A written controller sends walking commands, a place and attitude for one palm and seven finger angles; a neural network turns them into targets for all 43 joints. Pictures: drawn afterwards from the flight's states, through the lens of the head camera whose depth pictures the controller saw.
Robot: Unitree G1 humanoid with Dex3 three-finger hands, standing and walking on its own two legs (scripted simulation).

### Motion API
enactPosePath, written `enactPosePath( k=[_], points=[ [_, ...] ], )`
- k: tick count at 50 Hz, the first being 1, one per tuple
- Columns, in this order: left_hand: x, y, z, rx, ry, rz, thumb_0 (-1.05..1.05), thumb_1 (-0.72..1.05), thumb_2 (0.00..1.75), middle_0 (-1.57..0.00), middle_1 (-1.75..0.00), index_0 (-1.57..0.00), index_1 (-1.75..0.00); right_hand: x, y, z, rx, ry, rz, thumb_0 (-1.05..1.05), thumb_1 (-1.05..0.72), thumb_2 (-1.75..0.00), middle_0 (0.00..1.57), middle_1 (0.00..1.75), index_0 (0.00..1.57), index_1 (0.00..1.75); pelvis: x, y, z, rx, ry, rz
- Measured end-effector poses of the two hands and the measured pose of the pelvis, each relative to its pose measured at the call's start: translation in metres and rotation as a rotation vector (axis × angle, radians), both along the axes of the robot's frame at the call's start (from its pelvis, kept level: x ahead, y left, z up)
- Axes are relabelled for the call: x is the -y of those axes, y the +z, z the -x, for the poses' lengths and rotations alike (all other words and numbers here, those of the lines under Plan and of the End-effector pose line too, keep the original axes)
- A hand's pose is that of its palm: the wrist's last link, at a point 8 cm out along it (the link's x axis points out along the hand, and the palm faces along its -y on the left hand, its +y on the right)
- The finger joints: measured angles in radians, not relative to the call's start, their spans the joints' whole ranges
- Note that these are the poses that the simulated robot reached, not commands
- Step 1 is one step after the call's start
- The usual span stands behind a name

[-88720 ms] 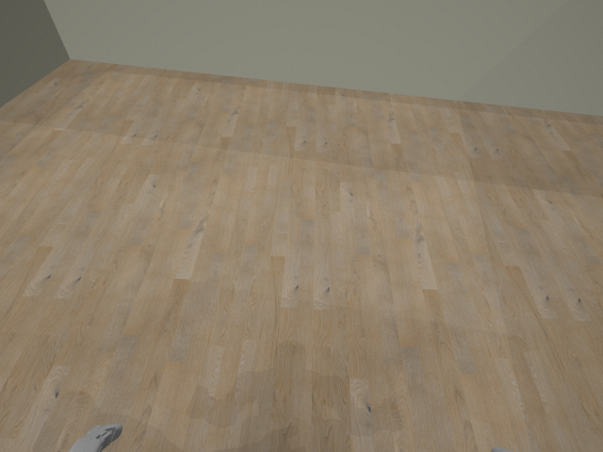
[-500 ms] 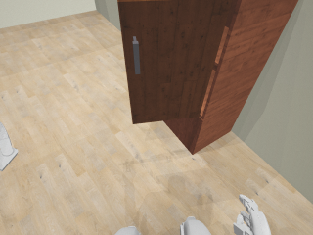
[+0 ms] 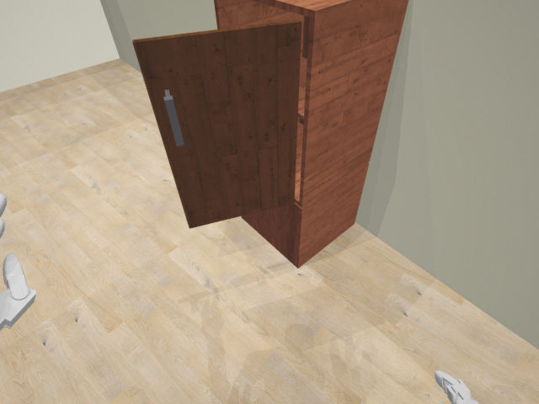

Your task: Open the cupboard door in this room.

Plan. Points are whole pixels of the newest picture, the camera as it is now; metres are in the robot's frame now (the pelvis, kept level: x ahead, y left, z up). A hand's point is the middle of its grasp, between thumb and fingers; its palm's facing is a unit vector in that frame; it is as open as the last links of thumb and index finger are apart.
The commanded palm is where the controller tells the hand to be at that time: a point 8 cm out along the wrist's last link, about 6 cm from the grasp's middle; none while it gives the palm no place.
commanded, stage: stop stepping back and stand still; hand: left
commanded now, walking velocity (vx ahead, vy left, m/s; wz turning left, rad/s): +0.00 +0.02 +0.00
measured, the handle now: (173, 117) +0.72 +0.25 +0.08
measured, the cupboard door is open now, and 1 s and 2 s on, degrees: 67 67 67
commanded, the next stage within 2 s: let the arm hang, fingers relaxed in 0.64 s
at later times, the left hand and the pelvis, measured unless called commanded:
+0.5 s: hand out of the picture +0.15 +0.30 +0.14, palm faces +0.43 -0.78 -0.45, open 7.4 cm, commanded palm +0.09 +0.33 +0.18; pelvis -0.05 +0.03 +0.00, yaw +0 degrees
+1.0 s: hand out of the picture +0.04 +0.22 -0.14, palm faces -0.02 -0.97 -0.25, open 7.4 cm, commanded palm none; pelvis -0.06 +0.03 -0.01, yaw +1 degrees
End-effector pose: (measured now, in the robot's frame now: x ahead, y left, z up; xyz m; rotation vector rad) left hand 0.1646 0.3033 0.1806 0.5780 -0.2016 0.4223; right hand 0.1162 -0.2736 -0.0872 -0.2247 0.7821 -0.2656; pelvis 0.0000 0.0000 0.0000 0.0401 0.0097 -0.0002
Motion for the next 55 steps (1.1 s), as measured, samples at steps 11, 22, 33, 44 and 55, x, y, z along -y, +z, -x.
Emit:
enactPosePath(
  k=[11, 22, 33, 44, 55],
  points=[
    [0.012, 0.012, 0.035, 0.044, -0.105, -0.054, 0.02, 0.88, 0.90, -0.21, -0.30, -0.22, -0.30, -0.028, 0.012, 0.000, 0.062, 0.057, -0.019, 0.01, -0.91, -0.90, 0.20, 0.30, 0.20, 0.30, -0.004, -0.003, 0.025, 0.019, 0.004, 0.036],
    [-0.028, -0.005, 0.054, -0.004, 0.030, 0.046, 0.01, 0.89, 0.90, -0.21, -0.30, -0.21, -0.30, -0.077, 0.006, 0.012, 0.056, 0.108, -0.088, 0.01, -0.90, -0.90, 0.20, 0.30, 0.21, 0.30, -0.026, 0.003, 0.043, 0.024, -0.001, 0.055],
    [-0.021, 0.002, 0.056, -0.021, -0.029, 0.019, 0.02, 0.88, 0.90, -0.21, -0.30, -0.22, -0.30, -0.082, 0.010, 0.018, 0.020, 0.131, -0.055, 0.01, -0.90, -0.90, 0.21, 0.30, 0.21, 0.30, -0.028, 0.005, 0.046, 0.009, 0.014, 0.052],
    [-0.027, -0.163, 0.047, -0.671, 0.057, 0.265, 0.00, 0.90, 0.90, -0.19, -0.30, -0.20, -0.30, -0.050, -0.026, 0.016, -0.077, 0.144, -0.076, 0.01, -0.90, -0.90, 0.20, 0.30, 0.21, 0.30, -0.035, -0.006, 0.053, 0.000, 0.029, 0.052],
    [0.058, -0.322, 0.192, -1.390, 0.154, 0.642, 0.00, 0.97, 0.90, -0.21, -0.30, -0.21, -0.30, -0.025, -0.037, 0.123, -0.488, 0.047, -0.032, 0.01, -0.91, -0.90, 0.20, 0.30, 0.20, 0.30, -0.016, -0.001, 0.055, 0.031, 0.036, 0.051]
  ],
)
